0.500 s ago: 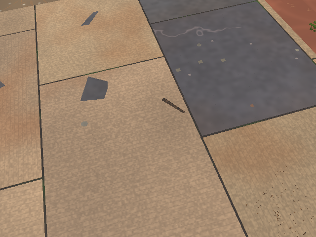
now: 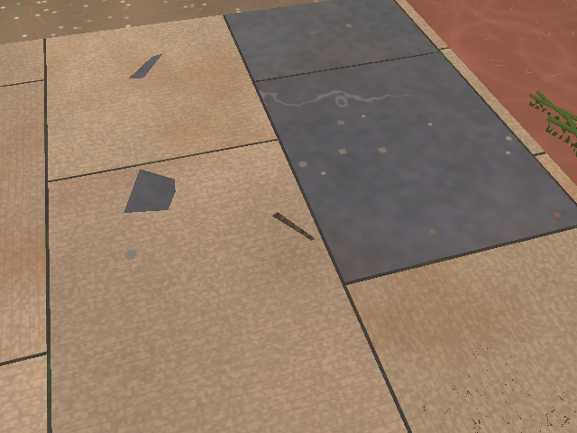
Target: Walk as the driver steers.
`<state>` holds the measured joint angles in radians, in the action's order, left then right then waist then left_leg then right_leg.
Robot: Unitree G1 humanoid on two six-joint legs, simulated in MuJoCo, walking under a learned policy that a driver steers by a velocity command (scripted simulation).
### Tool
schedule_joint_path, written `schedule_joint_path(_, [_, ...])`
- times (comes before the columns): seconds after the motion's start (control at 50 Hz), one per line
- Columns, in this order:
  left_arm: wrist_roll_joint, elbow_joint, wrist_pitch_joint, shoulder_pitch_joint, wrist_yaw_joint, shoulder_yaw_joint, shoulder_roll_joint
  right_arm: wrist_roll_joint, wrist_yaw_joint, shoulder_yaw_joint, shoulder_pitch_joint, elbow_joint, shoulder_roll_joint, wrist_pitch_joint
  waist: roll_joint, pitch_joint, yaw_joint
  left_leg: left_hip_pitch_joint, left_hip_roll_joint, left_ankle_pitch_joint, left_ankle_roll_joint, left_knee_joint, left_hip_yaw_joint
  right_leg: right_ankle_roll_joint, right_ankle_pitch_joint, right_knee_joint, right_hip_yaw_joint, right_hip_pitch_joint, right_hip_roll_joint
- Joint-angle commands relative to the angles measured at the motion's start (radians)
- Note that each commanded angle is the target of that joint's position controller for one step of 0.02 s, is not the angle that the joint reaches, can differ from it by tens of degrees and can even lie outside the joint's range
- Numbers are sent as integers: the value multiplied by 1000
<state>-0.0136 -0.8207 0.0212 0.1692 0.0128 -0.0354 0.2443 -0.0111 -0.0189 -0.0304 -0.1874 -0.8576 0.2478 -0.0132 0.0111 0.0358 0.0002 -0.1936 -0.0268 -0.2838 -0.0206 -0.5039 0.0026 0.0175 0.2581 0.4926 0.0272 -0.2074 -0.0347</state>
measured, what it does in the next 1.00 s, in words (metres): walks ahead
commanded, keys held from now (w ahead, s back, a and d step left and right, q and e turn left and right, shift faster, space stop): no key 0.34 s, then w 0.66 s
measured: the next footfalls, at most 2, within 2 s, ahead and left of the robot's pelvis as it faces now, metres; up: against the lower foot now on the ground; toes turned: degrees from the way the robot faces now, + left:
left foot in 1.02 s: +0.42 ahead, +0.13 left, +0.00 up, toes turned +3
right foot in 1.46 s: +0.55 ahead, -0.10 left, +0.00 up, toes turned +1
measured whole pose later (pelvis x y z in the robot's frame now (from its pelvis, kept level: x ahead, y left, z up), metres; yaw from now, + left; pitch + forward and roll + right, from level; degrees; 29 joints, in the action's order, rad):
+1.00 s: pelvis +0.22 +0.02 -0.02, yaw +0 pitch +1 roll +0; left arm 0.01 -1.09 -0.07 0.49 0.02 -0.04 0.23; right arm 0.03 0.04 -0.02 0.07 -0.80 0.25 -0.09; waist -0.01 0.04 0.09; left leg -0.55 -0.02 -0.03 0.06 -0.53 -0.04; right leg 0.00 0.41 0.18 -0.01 0.21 0.01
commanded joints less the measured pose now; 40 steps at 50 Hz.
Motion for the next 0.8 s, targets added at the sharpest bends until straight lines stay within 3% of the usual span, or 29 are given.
schedule_joint_path(0.02, [3,33,-15,-30,6,-27,99,1,-9,-24,9,34,125,-12,-28,-33,-7,-10,-47,135,25,92,51,16,-127,-76,66,15,59])
schedule_joint_path(0.34, [10,-136,-15,2,24,-27,109,5,-11,-10,2,-78,109,-7,-15,-20,-2,-2,-19,157,31,112,31,1,-176,-86,50,47,60])
schedule_joint_path(0.36, [12,-151,-14,17,25,-26,103,6,-12,-9,-17,-92,106,-5,-17,-41,-2,5,-7,58,35,115,21,4,-77,-84,35,53,46])
schedule_joint_path(0.4, [23,-160,-13,23,27,-31,113,19,-18,-18,-22,-98,127,1,-37,10,-2,-50,-2,-289,73,117,39,27,274,-47,9,-28,13])
schedule_joint_path(0.44, [27,-149,-34,4,25,-28,103,27,-21,-21,-43,-94,141,-11,-65,95,-14,-91,-60,-478,125,166,138,46,391,-10,18,-146,19])
schedule_joint_path(0.5, [37,-133,-86,-29,3,-20,56,38,-15,-44,-122,-122,203,-41,-190,106,-26,-13,-254,-532,239,309,422,36,180,178,-51,-235,14])
schedule_joint_path(0.54, [44,-141,-103,-5,-11,-20,54,39,-9,-44,-77,-102,197,-48,-178,112,7,-75,-270,-460,246,319,427,64,181,140,-42,-159,38])
schedule_joint_path(0.58, [46,-210,-108,143,-14,-30,70,44,1,-35,32,-59,168,-45,-135,90,88,-221,-154,-299,168,213,250,80,79,-63,-41,129,26])
schedule_joint_path(0.6, [40,-247,-110,248,-11,-49,129,40,4,-21,81,-30,116,-52,0,59,121,-328,-51,-153,103,1,101,112,133,-141,143,252,123])
schedule_joint_path(0.62, [44,-274,-114,367,-17,-78,240,32,3,-12,101,11,77,-71,253,14,144,-493,61,-129,37,-318,-48,217,170,-272,483,404,309])
schedule_joint_path(0.64, [24,-265,-126,363,-24,-61,198,42,2,-22,101,15,116,-86,211,20,134,-617,54,-275,37,-535,35,282,90,-296,633,433,399])
schedule_joint_path(0.66, [18,-249,-137,314,-25,-42,136,59,12,-25,58,1,124,-96,119,43,90,-679,8,-229,60,-646,86,271,16,-274,556,444,389])
schedule_joint_path(0.68, [19,-235,-143,284,-28,-35,118,63,20,-23,38,-12,114,-102,87,35,68,-709,-24,-151,80,-674,82,241,-33,-273,464,452,357])
schedule_joint_path(0.7, [23,-229,-140,265,-30,-29,113,55,26,-27,59,-7,117,-107,59,51,59,-739,-53,-82,87,-657,65,214,-114,-285,389,447,342])
schedule_joint_path(0.74, [19,-231,-123,273,-27,-10,67,40,41,-30,93,6,101,-105,69,44,52,-681,-85,10,74,-581,28,173,-285,-307,248,392,285])
schedule_joint_path(0.8, [16,-216,-106,262,-5,-7,96,31,55,-10,182,45,47,-91,64,68,57,-578,-68,127,25,-382,-31,172,-336,-359,131,254,234])
Velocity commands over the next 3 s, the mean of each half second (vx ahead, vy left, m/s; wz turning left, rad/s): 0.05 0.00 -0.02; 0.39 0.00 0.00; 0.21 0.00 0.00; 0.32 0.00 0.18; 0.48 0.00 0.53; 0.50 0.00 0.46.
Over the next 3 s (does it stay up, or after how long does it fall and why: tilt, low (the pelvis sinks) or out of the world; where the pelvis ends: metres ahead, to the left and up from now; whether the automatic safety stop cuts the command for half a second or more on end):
stays up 1.07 0.20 0.01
